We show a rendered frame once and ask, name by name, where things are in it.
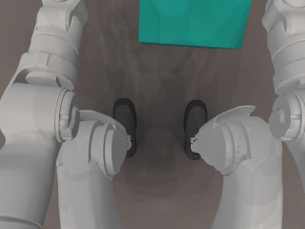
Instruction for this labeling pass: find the robot left shin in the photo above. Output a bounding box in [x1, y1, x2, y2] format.
[55, 110, 132, 167]

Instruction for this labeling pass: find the robot right upper arm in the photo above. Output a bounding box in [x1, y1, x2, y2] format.
[269, 90, 305, 193]

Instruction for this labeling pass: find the carton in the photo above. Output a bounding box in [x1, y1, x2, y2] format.
[138, 0, 252, 49]

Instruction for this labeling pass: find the right robot forearm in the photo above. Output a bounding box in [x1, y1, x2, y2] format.
[261, 0, 305, 95]

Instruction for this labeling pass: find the left robot forearm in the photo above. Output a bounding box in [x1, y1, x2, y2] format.
[0, 0, 89, 134]

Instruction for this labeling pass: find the robot left upper arm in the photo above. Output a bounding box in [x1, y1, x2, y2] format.
[0, 82, 80, 229]

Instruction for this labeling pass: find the left robot foot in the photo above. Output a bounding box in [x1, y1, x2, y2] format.
[112, 97, 137, 158]

